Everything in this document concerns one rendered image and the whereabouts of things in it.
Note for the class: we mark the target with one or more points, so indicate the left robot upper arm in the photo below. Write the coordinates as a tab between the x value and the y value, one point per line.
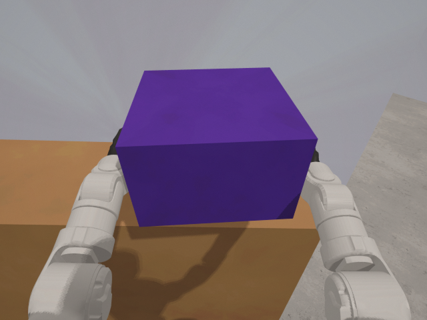
73	291

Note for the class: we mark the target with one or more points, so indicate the robot right hand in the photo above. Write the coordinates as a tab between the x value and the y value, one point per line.
315	157

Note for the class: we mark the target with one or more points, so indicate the carton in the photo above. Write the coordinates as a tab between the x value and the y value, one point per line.
213	146

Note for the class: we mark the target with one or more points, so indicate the robot left forearm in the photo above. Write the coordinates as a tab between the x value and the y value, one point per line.
88	236

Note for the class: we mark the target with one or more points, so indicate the robot left hand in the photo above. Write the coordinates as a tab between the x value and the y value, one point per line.
112	150

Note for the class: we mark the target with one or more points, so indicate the robot right forearm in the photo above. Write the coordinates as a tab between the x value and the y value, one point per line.
345	242

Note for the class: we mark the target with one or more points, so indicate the right robot upper arm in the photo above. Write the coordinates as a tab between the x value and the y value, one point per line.
364	295

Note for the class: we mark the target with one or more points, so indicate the pedestal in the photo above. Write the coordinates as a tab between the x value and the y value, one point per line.
243	270

